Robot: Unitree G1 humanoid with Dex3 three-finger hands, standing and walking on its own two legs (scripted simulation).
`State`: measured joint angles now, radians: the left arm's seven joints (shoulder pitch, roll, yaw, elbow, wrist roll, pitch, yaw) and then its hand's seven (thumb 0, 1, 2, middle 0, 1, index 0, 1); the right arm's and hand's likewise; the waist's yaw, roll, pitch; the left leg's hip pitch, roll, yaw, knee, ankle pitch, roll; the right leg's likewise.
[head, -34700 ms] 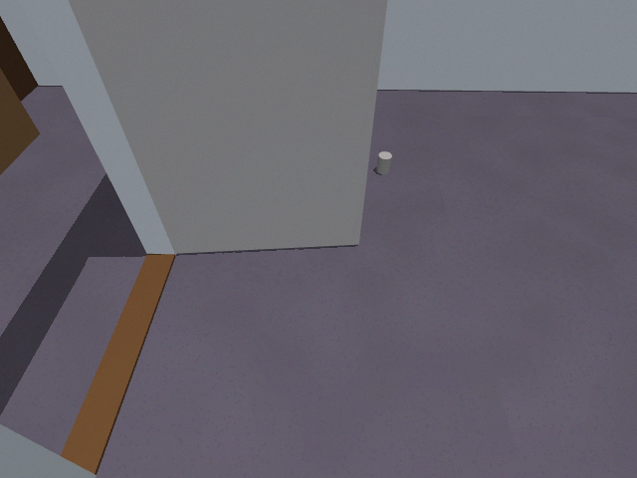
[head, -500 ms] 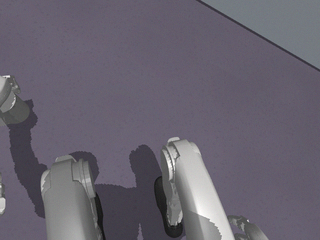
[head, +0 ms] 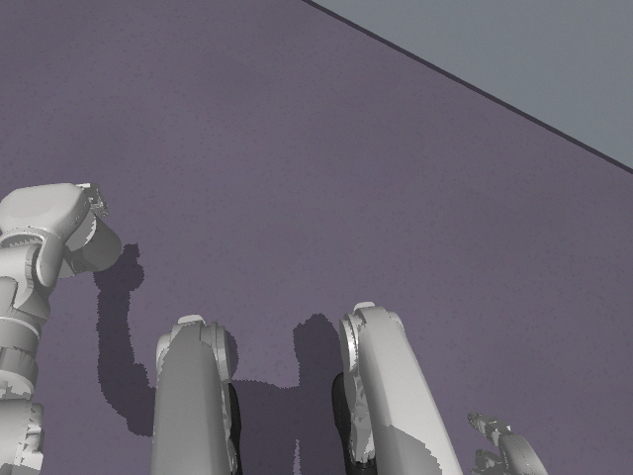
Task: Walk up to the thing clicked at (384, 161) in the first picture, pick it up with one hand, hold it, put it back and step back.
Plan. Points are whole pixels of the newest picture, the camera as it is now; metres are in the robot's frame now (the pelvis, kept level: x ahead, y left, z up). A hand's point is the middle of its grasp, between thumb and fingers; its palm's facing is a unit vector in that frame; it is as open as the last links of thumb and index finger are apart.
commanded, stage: lift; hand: left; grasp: from above
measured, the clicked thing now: (83, 239) +0.44 +0.30 -0.14
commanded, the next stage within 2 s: hold in 1.08 s
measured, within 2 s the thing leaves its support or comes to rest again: neither
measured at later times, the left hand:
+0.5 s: hand out of the picture +0.36 +0.29 +0.10, palm faces -0.43 -0.11 -0.89, open 9.7 cm
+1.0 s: hand out of the picture +0.37 +0.25 +0.20, palm faces -0.43 -0.11 -0.89, open 9.6 cm
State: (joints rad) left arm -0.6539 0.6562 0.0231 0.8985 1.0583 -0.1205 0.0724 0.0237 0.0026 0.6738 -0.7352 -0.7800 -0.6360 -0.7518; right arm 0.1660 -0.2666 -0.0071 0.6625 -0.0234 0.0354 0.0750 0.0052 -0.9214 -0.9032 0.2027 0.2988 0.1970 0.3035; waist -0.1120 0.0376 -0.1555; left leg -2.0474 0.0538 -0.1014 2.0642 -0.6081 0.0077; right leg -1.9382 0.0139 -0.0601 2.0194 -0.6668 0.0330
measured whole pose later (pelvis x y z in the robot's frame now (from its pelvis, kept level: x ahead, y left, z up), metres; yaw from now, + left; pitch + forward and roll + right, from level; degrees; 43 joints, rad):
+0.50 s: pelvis +0.03 +0.01 +0.18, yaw +4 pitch +22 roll -4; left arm -0.37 0.50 -0.10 0.72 1.00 -0.01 0.08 0.02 0.02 0.68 -0.69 -0.84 -0.60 -0.79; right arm 0.18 -0.23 -0.01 0.70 0.03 0.03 -0.03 0.01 -0.91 -0.90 0.20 0.30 0.20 0.30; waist -0.07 0.04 -0.16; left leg -1.31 0.06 -0.04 1.45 -0.52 0.01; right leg -1.23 0.01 -0.03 1.40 -0.56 0.03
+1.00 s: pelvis +0.06 +0.00 +0.29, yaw +4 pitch +12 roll -1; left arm -0.35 0.39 -0.17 0.87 1.01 0.03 0.17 0.02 0.02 0.66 -0.69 -0.83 -0.61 -0.78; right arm 0.26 -0.25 -0.04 0.74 0.03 0.01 -0.04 0.01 -0.91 -0.90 0.20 0.30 0.20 0.30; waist -0.06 0.03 -0.09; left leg -0.75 0.05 0.02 0.92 -0.38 0.00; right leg -0.70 0.00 0.00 0.90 -0.40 0.02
